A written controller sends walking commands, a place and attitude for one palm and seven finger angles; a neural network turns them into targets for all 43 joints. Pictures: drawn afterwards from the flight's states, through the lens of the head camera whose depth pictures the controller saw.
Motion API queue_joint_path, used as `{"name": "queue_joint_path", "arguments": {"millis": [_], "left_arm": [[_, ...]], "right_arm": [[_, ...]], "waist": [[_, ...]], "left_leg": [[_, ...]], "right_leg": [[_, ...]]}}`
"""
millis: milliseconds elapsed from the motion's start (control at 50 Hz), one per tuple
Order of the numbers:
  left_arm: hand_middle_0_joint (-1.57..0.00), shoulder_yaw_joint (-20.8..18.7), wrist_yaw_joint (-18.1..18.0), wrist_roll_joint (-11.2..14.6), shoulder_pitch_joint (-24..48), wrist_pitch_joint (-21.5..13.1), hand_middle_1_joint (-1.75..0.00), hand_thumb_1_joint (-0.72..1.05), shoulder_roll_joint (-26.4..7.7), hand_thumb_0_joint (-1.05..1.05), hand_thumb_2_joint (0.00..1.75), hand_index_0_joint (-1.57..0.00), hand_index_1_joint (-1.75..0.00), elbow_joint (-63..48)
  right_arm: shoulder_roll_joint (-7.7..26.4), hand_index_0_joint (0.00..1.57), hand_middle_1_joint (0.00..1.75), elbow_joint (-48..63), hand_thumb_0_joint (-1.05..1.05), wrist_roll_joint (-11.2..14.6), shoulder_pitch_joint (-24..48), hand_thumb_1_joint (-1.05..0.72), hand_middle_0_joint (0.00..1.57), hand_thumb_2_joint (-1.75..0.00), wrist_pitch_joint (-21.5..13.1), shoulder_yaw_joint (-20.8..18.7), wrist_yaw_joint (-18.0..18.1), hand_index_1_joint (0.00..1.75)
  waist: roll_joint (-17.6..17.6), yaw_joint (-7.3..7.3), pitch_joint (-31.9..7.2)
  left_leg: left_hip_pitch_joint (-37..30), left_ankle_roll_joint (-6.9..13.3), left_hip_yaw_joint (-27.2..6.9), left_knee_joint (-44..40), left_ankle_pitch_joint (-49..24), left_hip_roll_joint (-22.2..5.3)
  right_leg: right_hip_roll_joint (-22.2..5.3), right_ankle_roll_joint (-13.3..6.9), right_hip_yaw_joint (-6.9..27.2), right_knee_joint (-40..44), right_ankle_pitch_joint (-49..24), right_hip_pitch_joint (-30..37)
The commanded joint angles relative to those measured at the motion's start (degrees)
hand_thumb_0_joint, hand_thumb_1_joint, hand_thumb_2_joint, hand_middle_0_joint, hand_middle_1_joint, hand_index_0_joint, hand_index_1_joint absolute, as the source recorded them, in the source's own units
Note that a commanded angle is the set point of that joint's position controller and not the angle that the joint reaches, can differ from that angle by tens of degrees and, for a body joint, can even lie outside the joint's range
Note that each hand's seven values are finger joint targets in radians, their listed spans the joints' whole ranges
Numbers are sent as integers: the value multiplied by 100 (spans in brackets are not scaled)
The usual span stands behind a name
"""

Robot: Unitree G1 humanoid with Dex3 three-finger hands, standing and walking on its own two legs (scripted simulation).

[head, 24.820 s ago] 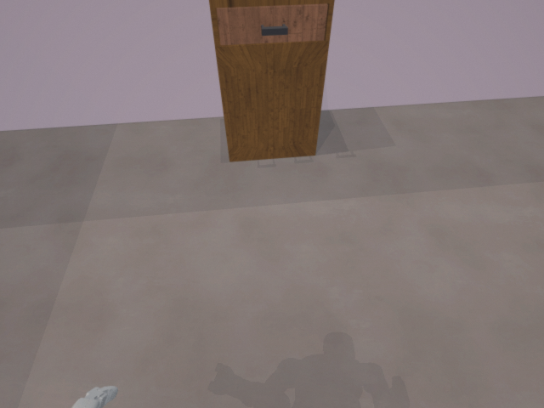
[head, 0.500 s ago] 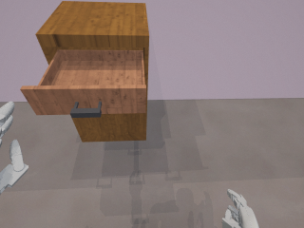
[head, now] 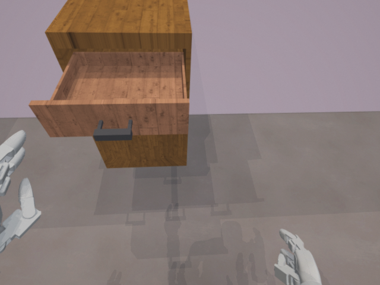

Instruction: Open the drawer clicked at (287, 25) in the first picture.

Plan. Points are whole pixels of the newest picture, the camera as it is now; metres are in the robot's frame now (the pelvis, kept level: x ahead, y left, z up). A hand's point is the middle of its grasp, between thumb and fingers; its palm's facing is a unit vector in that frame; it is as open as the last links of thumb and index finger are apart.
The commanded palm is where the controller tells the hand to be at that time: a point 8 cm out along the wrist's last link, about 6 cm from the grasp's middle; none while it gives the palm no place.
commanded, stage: stop stepping back and stand still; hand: left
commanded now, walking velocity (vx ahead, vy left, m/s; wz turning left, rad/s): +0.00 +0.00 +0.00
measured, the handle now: (114, 128) +0.54 +0.25 -0.05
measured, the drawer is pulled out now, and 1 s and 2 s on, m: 0.30 0.30 0.30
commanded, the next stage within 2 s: let the arm hang, fingers relaxed in 0.44 s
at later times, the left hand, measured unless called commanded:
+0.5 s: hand (24, 227) +0.17 +0.24 +0.15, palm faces +0.33 -0.84 -0.43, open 7.4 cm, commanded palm +0.11 +0.29 +0.17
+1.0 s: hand out of the picture -0.05 +0.19 -0.18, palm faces -0.04 -0.98 -0.18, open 7.2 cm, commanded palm none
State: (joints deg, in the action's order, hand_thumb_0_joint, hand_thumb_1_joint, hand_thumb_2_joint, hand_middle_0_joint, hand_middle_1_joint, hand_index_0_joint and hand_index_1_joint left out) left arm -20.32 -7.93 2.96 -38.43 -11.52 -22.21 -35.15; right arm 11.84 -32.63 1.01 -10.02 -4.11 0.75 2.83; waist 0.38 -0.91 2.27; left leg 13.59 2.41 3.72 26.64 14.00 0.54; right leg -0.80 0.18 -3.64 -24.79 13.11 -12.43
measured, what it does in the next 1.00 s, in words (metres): stands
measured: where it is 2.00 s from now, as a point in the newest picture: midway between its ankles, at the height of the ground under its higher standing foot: outside the picture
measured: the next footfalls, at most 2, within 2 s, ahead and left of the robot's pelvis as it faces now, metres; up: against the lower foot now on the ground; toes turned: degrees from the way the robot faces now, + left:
none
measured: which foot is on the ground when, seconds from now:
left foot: down 0.00-1.00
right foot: down 0.00-1.00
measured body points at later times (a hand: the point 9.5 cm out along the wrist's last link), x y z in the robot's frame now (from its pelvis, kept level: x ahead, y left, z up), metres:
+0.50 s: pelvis -0.02 +0.01 +0.00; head +0.00 +0.02 +0.45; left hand +0.15 +0.29 +0.17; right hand +0.15 -0.23 -0.07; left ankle +0.00 +0.09 -0.74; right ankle +0.00 -0.12 -0.74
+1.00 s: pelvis -0.03 +0.01 +0.00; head +0.01 +0.02 +0.45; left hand -0.04 +0.24 -0.16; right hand -0.03 -0.25 -0.14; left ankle +0.00 +0.09 -0.74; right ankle +0.00 -0.12 -0.74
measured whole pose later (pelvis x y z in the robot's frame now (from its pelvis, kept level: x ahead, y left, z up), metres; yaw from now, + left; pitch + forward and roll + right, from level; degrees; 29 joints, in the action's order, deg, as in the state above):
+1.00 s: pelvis -0.03 +0.01 +0.00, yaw -1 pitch -1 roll -1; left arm 0.8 -0.4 -1.2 -19.1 2.1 -12.3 57.7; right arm 12.7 -58.7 -0.5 -16.5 1.9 0.4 0.1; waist 1.5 0.1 5.5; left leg 13.8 3.2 4.5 25.4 11.0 0.7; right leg -1.0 0.3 -2.9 -23.5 9.8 -12.9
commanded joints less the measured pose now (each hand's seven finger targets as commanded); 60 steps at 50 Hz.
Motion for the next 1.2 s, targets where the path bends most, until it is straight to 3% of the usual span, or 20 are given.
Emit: {"name": "queue_joint_path", "arguments": {"millis": [0,120,380,500,520,540,560,580,600,640,680,720,760,800,900,980,1060,1180], "left_arm": [[-20,-676,-156,35,-81,-355,-30,90,-704,0,90,-20,-30,-1020],[-20,-600,-177,10,135,-352,-30,90,-678,0,90,-20,-30,-947],[-20,-594,-192,-23,215,-304,-30,90,-711,0,90,-20,-30,-888],[-20,-563,-179,-24,138,-310,-30,90,-662,0,90,-20,-30,-948],[-20,1516,572,-615,1049,481,-30,90,-33,0,90,-20,-30,4054],[-20,1297,691,-562,976,943,-30,90,2,0,90,-20,-30,4232],[-20,1375,695,-557,997,1062,-30,90,153,0,90,-20,-30,4171],[-20,1394,706,-516,1149,1073,-30,90,245,0,90,-20,-30,4362],[-20,1417,718,-520,1308,1084,-30,90,195,0,90,-20,-30,4607],[-20,1474,731,-547,1557,1120,-30,90,49,0,90,-20,-30,5261],[-20,1522,728,-553,1830,1157,-30,90,-85,0,90,-20,-30,5966],[-20,1618,722,-520,2062,1196,-30,90,-153,0,90,-20,-30,6633],[-20,1722,702,-486,2141,1213,-30,90,-100,0,90,-20,-30,7196],[-20,1799,694,-457,2084,1194,-30,90,-34,0,90,-20,-30,7741],[-20,1857,671,-415,1976,1152,-30,90,134,0,90,-20,-30,8716],[-20,1910,661,-405,1941,1158,-30,90,289,0,90,-20,-30,9202],[-20,1921,635,-405,1878,1137,-30,90,318,0,90,-20,-30,9502],[-20,1929,598,-395,1966,1143,-30,90,387,0,90,-20,-30,9746]], "right_arm": [[678,20,30,873,0,-13,464,-90,20,-90,-297,-293,101,30],[695,20,30,848,0,-37,503,-90,20,-90,-331,-294,136,30],[695,20,30,837,0,-55,525,-90,20,-90,-350,-275,139,30],[693,20,30,831,0,-50,476,-90,20,-90,-363,-278,133,30],[1740,20,30,-836,0,-56,601,-90,20,-90,-713,-575,-394,30],[1426,20,30,-858,0,-56,57,-90,20,-90,-290,-549,-397,30],[1304,20,30,-760,0,-63,-43,-90,20,-90,-196,-537,-365,30],[1214,20,30,-748,0,-90,-82,-90,20,-90,-106,-465,-353,30],[1212,20,30,-709,0,-117,-23,-90,20,-90,-42,-408,-335,30],[1273,20,30,-796,0,-172,119,-90,20,-90,30,-344,-302,30],[1236,20,30,-900,0,-202,118,-90,20,-90,137,-341,-300,30],[1193,20,30,-1088,0,-211,138,-90,20,-90,237,-304,-287,30],[1075,20,30,-1299,0,-208,88,-90,20,-90,304,-250,-294,30],[915,20,30,-1542,0,-198,8,-90,20,-90,333,-196,-284,30],[782,20,30,-2054,0,-170,-325,-90,20,-90,389,-197,-214,30],[698,20,30,-2362,0,-160,-622,-90,20,-90,427,-221,-174,30],[673,20,30,-2595,0,-140,-834,-90,20,-90,410,-240,-153,30],[552,20,30,-2851,0,-152,-905,-90,20,-90,394,-232,-133,30]], "waist": [[-333,15,-786],[-249,22,-629],[-250,38,-542],[-339,41,-723],[-458,-229,-8],[-534,-152,-610],[-512,-170,-683],[-411,-113,-851],[-87,-61,-816],[726,42,-720],[942,70,-641],[572,51,-441],[-142,58,-291],[-581,85,-232],[-831,74,-245],[-430,45,-22],[-81,55,0],[56,47,221]], "left_leg": [[62,-176,-586,-575,-1014,-580],[166,-118,-592,-664,-233,-515],[272,-124,-664,-806,0,-513],[237,-139,-662,-817,-211,-537],[536,-74,-840,22,-1202,-678],[93,-99,-738,-43,-1476,-775],[-90,-75,-725,-1,-1806,-845],[192,100,-961,-70,-1756,-969],[358,220,-1115,-163,-1675,-1011],[499,206,-1091,-133,-1327,-898],[320,124,-921,-70,-1046,-679],[175,58,-805,-171,-632,-552],[104,25,-822,-442,-300,-571],[170,0,-807,-646,10,-570],[-23,-31,-821,-934,469,-637],[-49,-21,-879,-1087,675,-707],[-187,2,-863,-1096,442,-739],[-228,18,-840,-1182,250,-768]], "right_leg": [[-265,-50,353,173,-1143,553],[-292,-45,518,477,-616,378],[-225,-35,475,598,-391,368],[-191,-19,388,448,-606,530],[-492,-132,159,-384,-898,-587],[-430,-123,465,-256,-608,-577],[-306,-79,335,-351,-411,-659],[-221,-93,267,-682,-91,-507],[-159,-106,310,-799,50,-374],[-239,-149,464,-501,-208,-82],[-449,-252,701,-250,-488,-112],[-554,-294,873,-6,-290,-241],[-487,-268,864,152,134,-271],[-464,-244,854,270,142,-89],[-444,-264,773,562,139,79],[-437,-257,677,673,245,-21],[-449,-256,655,685,135,-28],[-473,-237,612,669,38,-93]]}}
